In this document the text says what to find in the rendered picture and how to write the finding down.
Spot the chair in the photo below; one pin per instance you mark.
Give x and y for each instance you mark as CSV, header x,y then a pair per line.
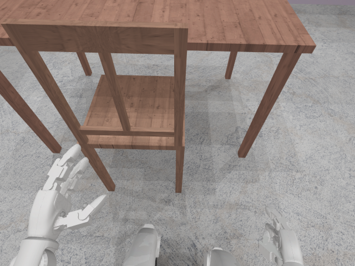
x,y
127,111

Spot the robot left thigh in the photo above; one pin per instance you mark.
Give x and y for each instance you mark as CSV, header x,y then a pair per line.
x,y
144,249

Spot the robot thigh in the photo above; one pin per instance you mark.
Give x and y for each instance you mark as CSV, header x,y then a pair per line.
x,y
144,249
218,257

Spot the left robot forearm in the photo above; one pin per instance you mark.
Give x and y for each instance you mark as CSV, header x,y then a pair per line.
x,y
36,251

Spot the table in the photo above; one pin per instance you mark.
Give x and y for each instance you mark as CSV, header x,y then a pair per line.
x,y
269,26

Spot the robot right thigh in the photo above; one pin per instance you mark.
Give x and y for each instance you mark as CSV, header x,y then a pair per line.
x,y
218,257

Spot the robot left hand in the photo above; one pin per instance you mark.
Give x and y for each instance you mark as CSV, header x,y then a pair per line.
x,y
54,198

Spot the robot right hand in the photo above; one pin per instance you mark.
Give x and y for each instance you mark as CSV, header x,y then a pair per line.
x,y
285,247

